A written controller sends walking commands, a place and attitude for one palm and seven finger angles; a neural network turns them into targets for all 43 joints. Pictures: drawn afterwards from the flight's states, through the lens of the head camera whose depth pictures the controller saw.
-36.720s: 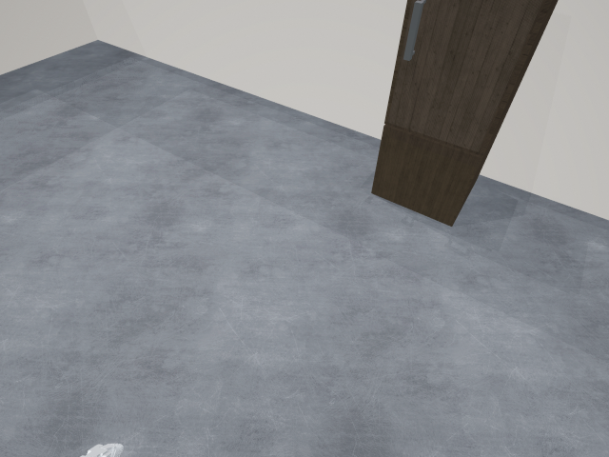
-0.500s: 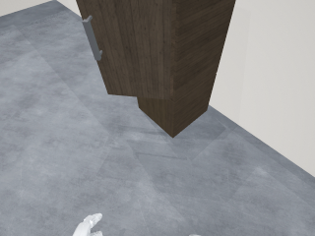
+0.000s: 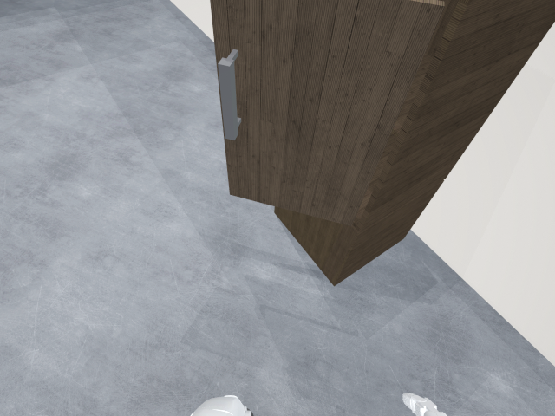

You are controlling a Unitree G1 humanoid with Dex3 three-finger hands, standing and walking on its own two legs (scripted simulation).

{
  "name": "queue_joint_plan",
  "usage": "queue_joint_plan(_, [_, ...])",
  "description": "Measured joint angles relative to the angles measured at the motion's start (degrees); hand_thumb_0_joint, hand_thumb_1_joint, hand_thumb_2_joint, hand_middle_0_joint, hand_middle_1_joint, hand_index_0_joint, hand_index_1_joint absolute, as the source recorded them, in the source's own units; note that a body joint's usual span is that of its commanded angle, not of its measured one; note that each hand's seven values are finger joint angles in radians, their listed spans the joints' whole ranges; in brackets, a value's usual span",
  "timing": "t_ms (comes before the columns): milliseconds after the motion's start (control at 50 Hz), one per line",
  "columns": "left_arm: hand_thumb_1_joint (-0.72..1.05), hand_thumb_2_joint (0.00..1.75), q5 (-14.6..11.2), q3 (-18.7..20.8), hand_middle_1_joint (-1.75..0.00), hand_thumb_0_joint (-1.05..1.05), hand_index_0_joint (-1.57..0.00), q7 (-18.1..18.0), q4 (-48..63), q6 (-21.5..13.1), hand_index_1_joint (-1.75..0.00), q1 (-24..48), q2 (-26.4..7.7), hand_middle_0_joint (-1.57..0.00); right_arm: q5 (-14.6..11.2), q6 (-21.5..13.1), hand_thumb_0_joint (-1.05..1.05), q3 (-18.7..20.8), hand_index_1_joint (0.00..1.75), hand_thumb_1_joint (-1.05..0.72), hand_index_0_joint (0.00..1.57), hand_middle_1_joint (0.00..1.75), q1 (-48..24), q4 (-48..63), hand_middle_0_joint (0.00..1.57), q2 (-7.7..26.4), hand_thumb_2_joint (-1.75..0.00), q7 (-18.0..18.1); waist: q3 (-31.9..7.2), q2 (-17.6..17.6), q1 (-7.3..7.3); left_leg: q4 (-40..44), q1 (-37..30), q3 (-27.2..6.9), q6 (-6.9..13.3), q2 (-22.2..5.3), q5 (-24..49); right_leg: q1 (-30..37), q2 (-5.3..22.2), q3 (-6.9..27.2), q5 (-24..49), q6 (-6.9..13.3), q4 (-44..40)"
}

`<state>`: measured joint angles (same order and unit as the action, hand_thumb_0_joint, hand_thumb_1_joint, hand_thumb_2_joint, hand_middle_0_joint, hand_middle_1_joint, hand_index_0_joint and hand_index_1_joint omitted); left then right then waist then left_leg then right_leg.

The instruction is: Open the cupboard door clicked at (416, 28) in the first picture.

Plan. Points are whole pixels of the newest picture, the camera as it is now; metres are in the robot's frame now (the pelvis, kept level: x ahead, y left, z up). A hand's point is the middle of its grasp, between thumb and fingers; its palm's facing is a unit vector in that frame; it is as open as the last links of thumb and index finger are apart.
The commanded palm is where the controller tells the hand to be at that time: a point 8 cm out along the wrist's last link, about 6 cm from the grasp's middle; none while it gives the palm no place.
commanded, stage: come to a stop and stand still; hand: left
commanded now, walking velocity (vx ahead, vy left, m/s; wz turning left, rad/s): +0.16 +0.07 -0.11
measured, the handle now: (232, 97) +0.67 +0.18 +0.04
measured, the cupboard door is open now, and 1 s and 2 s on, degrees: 40 40 40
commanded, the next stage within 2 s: look again from close up in 1.34 s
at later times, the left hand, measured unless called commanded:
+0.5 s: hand (182, 366) +0.19 +0.18 -0.15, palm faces -0.05 -0.97 -0.25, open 7.3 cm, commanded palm none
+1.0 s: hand out of the picture +0.10 +0.25 -0.17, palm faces +0.00 -0.96 -0.27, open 7.3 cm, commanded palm none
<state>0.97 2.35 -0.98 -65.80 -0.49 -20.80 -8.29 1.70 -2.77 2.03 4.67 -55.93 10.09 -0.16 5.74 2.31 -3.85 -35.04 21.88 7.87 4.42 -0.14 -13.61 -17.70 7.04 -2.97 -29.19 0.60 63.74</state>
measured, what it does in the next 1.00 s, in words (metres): steps on the spot: right foot, then left foot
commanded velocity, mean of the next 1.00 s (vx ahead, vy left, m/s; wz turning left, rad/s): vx -0.10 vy -0.01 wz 0.00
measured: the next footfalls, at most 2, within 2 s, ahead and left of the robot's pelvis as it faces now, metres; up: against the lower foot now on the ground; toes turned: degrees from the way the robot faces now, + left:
right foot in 0.48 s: +0.07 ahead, -0.11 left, +0.00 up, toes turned -5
left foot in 0.84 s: +0.12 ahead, +0.13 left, +0.00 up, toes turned +0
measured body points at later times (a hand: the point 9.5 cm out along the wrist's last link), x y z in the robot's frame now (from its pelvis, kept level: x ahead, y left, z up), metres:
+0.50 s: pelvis +0.09 +0.00 +0.01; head +0.14 -0.01 +0.46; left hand +0.20 +0.23 -0.13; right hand +0.05 -0.22 -0.15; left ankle +0.06 +0.08 -0.72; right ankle +0.03 -0.11 -0.72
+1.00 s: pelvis +0.07 +0.05 +0.00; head +0.08 +0.05 +0.45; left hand +0.10 +0.30 -0.15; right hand +0.17 -0.19 -0.13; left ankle +0.08 +0.13 -0.72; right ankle +0.03 -0.11 -0.72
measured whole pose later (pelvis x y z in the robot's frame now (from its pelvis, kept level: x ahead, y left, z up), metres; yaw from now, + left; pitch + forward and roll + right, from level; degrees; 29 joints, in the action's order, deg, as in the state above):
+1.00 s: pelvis +0.07 +0.05 +0.00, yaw -3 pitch -1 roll -1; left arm 1.2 0.1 -2.9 -57.0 1.3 -16.0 -11.9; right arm 0.9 0.7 0.7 9.9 -52.1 11.5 0.5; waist 2.4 -0.9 -2.2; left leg -36.3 16.0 3.7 3.0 0.7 -19.1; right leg -11.8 4.0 -1.3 -21.1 -1.5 34.2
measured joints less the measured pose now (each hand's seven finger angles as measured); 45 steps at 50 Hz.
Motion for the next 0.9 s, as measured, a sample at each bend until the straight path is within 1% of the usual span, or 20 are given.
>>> queue_joint_plan(20, [0.91,0.90,0.13,0.15,-0.30,0.01,-0.20,0.10,0.51,0.11,-0.30,1.15,-0.16,-0.20,0.03,0.06,0.00,-0.19,0.30,-0.91,0.20,0.30,0.64,-0.04,0.19,-0.36,-0.89,0.31,-0.15,0.00,0.09,1.51,-1.31,0.34,-0.04,0.30,-0.03,-3.01,-0.24,0.17,1.87,0.22,3.65])
queue_joint_plan(60, [0.91,0.90,0.38,0.45,-0.30,0.01,-0.20,0.24,2.02,0.09,-0.30,3.46,-0.49,-0.20,0.03,-0.05,0.00,-0.61,0.30,-0.91,0.20,0.30,2.39,-0.47,0.19,-1.16,-0.89,0.77,-0.58,0.07,0.41,5.29,-4.08,0.88,0.24,1.17,0.88,-7.67,-0.38,-0.07,5.31,0.13,5.86])
queue_joint_plan(100, [0.91,0.90,0.41,0.64,-0.30,0.01,-0.20,0.20,3.69,-0.09,-0.30,5.48,-0.68,-0.20,-0.51,-0.59,-0.01,0.13,0.30,-0.94,0.21,0.30,4.25,-0.69,0.20,-1.30,-0.89,1.75,-1.22,0.09,1.01,9.03,-6.69,1.34,0.95,2.08,1.74,-10.78,-0.64,-0.22,7.99,-0.35,4.03])
queue_joint_plan(160, [0.91,0.90,0.19,0.75,-0.29,0.01,-0.20,-0.49,5.50,0.03,-0.30,8.47,-1.22,-0.20,-0.37,-0.42,-0.02,-0.30,0.30,-0.95,0.21,0.30,6.69,-1.97,0.20,-0.88,-0.89,2.22,-2.15,0.20,2.06,12.80,-9.74,1.51,1.27,3.01,2.39,-12.38,-1.67,0.19,11.44,-1.38,-2.07])
queue_joint_plan(260, [0.92,0.90,-0.07,0.52,-0.29,0.00,-0.20,-1.07,7.21,1.35,-0.30,11.87,-2.36,-0.20,-0.34,1.75,-0.01,-1.23,0.30,-0.94,0.20,0.30,9.58,-4.93,0.20,-1.67,-0.89,2.62,-3.05,0.05,3.49,12.53,-11.94,1.38,1.10,3.03,0.20,-8.83,-3.83,0.86,12.15,-1.58,-12.14])
queue_joint_plan(400, [0.91,0.90,-0.09,0.14,-0.29,0.00,-0.20,-1.15,9.03,3.49,-0.30,13.88,-2.32,-0.20,0.00,3.64,0.00,-0.52,0.30,-0.92,0.21,0.30,11.04,-6.06,0.20,-2.73,-0.89,2.88,-2.35,-2.28,5.75,8.57,-10.53,1.51,0.23,1.01,-3.19,-1.82,-5.67,0.32,5.77,-0.46,-19.07])
queue_joint_plan(440, [0.91,0.90,-0.19,0.01,-0.29,0.00,-0.20,-1.14,9.56,3.31,-0.30,14.14,-2.09,-0.20,-0.11,3.86,0.00,-0.21,0.30,-0.92,0.21,0.30,11.37,-6.12,0.20,-2.63,-0.89,2.75,-2.05,-3.11,6.08,7.53,-9.64,1.44,-0.36,0.32,-3.75,0.88,-5.82,-0.01,8.04,-0.18,-24.42])
queue_joint_plan(480, [0.91,0.90,-0.21,-0.14,-0.30,0.00,-0.20,-1.16,10.05,2.55,-0.30,13.86,-2.05,-0.20,-0.48,4.18,0.00,0.17,0.30,-0.91,0.21,0.30,11.91,-6.17,0.20,-2.44,-0.89,2.48,-2.13,-3.45,6.03,5.51,-8.43,1.56,-1.17,-0.18,-4.82,4.11,-5.71,-0.30,14.27,-0.07,-31.47])
queue_joint_plan(500, [0.91,0.90,-0.12,-0.20,-0.30,0.00,-0.20,-1.30,10.05,2.02,-0.30,13.68,-1.96,-0.20,-0.75,4.45,0.00,0.45,0.30,-0.91,0.21,0.30,11.95,-6.17,0.20,-2.24,-0.89,2.32,-2.12,-3.76,6.05,3.64,-7.43,1.41,-1.76,-0.64,-5.38,4.76,-6.02,-0.41,12.89,-0.07,-32.74])
queue_joint_plan(520, [0.91,0.90,-0.07,-0.31,-0.30,0.00,-0.20,-1.44,9.95,1.51,-0.30,13.51,-1.84,-0.20,-0.97,4.83,0.00,0.69,0.30,-0.91,0.21,0.30,11.83,-6.07,0.20,-1.97,-0.89,2.16,-1.98,-3.93,6.09,0.42,-6.08,0.50,-3.03,-0.71,-7.14,4.92,-6.20,-0.44,10.84,0.16,-32.87])
queue_joint_plan(560, [0.91,0.90,0.01,-0.63,-0.30,0.00,-0.20,-1.69,9.53,0.87,-0.30,13.16,-1.46,-0.20,-1.20,5.89,0.00,1.08,0.30,-0.91,0.21,0.30,11.07,-5.99,0.20,-1.35,-0.89,2.04,-1.55,-3.75,5.82,-9.18,-2.92,-2.75,-4.79,0.32,-14.93,5.19,-6.08,-0.20,8.63,0.73,-32.80])
queue_joint_plan(580, [0.91,0.90,0.01,-0.78,-0.30,0.00,-0.20,-1.76,9.27,0.78,-0.30,12.97,-1.20,-0.20,-1.23,6.34,0.00,1.24,0.30,-0.91,0.21,0.30,10.39,-6.01,0.20,-0.97,-0.89,2.04,-1.18,-3.66,5.66,-13.78,-1.54,-4.27,-5.40,0.80,-16.72,5.55,-6.01,-0.06,8.66,0.83,-33.15])
queue_joint_plan(640, [0.91,0.90,0.00,-0.98,-0.30,0.00,-0.20,-1.75,8.41,0.97,-0.30,12.17,-0.55,-0.20,-1.28,6.81,0.00,1.52,0.30,-0.91,0.20,0.30,8.26,-5.71,0.20,0.12,-0.89,1.75,-0.46,-3.15,5.21,-20.25,0.76,-6.73,-6.78,1.15,-17.02,6.76,-5.62,0.29,10.09,0.64,-35.00])
queue_joint_plan(720, [0.92,0.90,0.20,-0.43,-0.30,0.00,-0.21,-1.71,7.65,1.02,-0.30,10.91,-1.18,-0.21,-1.28,6.45,0.00,1.56,0.30,-0.91,0.20,0.30,5.78,-4.70,0.19,0.97,-0.89,1.19,-0.16,-1.86,4.13,-15.02,-0.03,-7.72,-7.58,0.51,-14.81,7.50,-4.85,0.42,10.93,0.28,-36.13])
queue_joint_plan(760, [0.92,0.90,0.31,-0.28,-0.30,0.00,-0.21,-1.52,7.24,1.07,-0.30,10.22,-1.75,-0.21,-1.27,6.03,0.00,1.47,0.30,-0.91,0.20,0.30,4.80,-4.09,0.19,1.23,-0.89,1.03,-0.17,-1.24,3.63,-9.37,-1.65,-7.57,-7.60,0.26,-12.74,7.52,-4.47,0.29,10.78,-0.11,-35.72])
queue_joint_plan(800, [0.92,0.90,0.22,-0.17,-0.30,0.00,-0.21,-1.37,6.67,1.18,-0.30,9.41,-2.37,-0.21,-1.22,5.36,0.00,1.31,0.30,-0.91,0.20,0.30,4.18,-3.55,0.19,1.41,-0.89,0.95,-0.40,-0.76,3.28,-1.29,-4.52,-7.04,-7.41,0.14,-7.32,7.19,-4.19,0.10,9.99,-0.73,-34.23])
queue_joint_plan(820, [0.91,0.90,0.13,-0.41,-0.30,0.00,-0.21,-1.76,6.54,0.99,-0.30,8.68,-2.35,-0.21,-1.17,5.01,0.00,1.14,0.30,-0.91,0.20,0.30,4.29,-2.70,0.19,1.89,-0.89,0.80,-0.84,-1.41,3.09,1.64,-5.78,-6.50,-7.00,-0.59,-3.22,6.74,-4.62,-0.11,9.41,-1.11,-33.11])
queue_joint_plan(840, [0.91,0.90,0.06,-0.74,-0.30,0.00,-0.21,-2.07,6.77,0.92,-0.30,7.80,-2.29,-0.21,-1.05,4.63,0.00,1.14,0.30,-0.91,0.20,0.30,4.50,-1.59,0.19,2.38,-0.89,0.75,-1.34,-2.22,3.14,2.32,-6.21,-6.26,-5.52,-1.10,-1.61,6.14,-4.99,-0.32,8.66,-1.54,-31.65])
queue_joint_plan(860, [0.91,0.90,0.08,-0.86,-0.30,0.00,-0.21,-2.27,7.08,1.00,-0.30,7.12,-2.47,-0.21,-0.93,4.41,0.00,1.06,0.30,-0.91,0.20,0.30,4.55,-0.62,0.19,2.41,-0.89,0.81,-1.57,-2.06,3.00,0.85,-5.80,-5.88,-4.26,-0.81,-2.78,5.73,-4.61,-0.06,7.92,-1.96,-30.25])
queue_joint_plan(900, [0.91,0.90,0.25,-1.14,-0.30,0.01,-0.21,-2.43,7.76,1.38,-0.30,5.86,-2.85,-0.21,-0.72,4.04,0.00,0.51,0.30,-0.92,0.20,0.30,4.95,1.32,0.19,2.28,-0.89,0.75,-2.33,-1.83,2.51,-1.35,-5.40,-5.09,-2.90,-0.19,-5.44,5.36,-3.89,0.70,7.20,-2.23,-28.77])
